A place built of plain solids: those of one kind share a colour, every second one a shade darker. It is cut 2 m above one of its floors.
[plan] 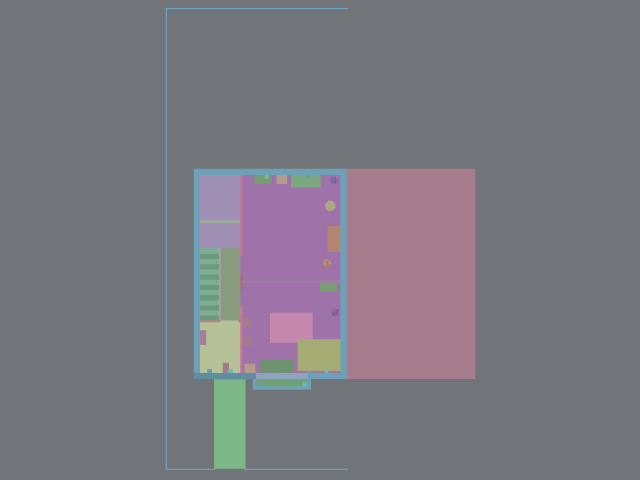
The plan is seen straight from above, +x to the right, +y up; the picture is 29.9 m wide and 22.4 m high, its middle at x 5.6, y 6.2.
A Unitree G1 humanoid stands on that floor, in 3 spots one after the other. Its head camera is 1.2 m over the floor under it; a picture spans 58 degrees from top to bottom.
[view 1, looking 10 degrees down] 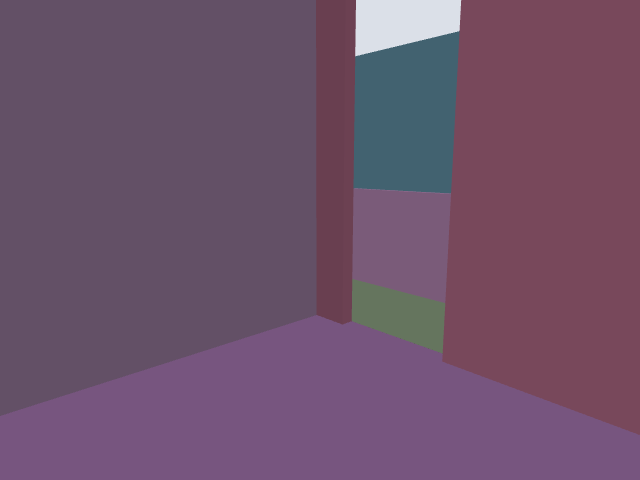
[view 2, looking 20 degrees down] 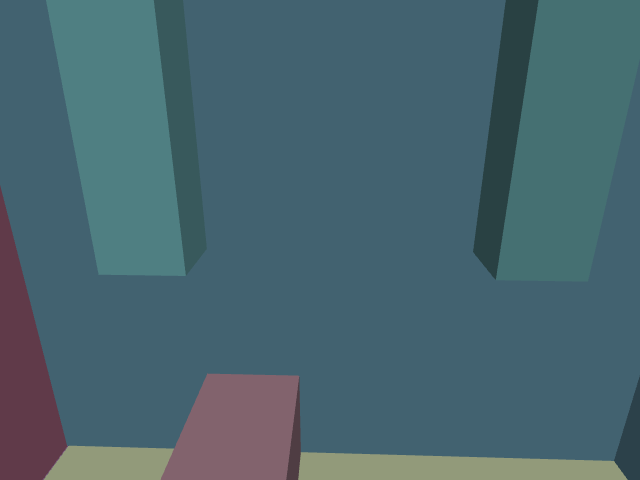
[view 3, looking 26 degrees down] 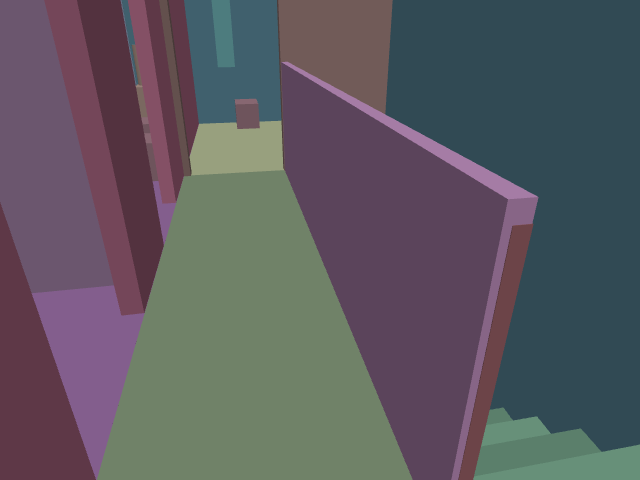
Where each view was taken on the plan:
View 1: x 4.23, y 6.77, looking -133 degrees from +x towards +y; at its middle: landing_wall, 3.35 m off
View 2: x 0.95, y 1.15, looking -88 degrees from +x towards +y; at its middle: wall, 1.23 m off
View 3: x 1.39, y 6.41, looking -101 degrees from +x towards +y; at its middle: well_guard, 2.51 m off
